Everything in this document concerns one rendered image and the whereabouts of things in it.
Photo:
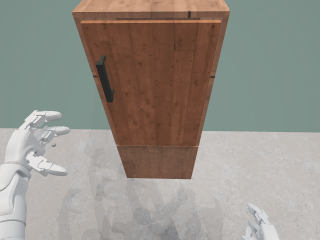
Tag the handle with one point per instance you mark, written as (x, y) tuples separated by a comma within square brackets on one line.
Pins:
[(108, 91)]

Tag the cupboard door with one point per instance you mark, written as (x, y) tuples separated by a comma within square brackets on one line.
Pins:
[(160, 72)]

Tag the left robot hand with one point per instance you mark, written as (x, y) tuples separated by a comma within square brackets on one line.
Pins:
[(22, 142)]

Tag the right robot hand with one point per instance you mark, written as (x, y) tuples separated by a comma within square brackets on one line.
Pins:
[(263, 229)]

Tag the left robot forearm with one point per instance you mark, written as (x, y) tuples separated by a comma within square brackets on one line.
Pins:
[(14, 180)]

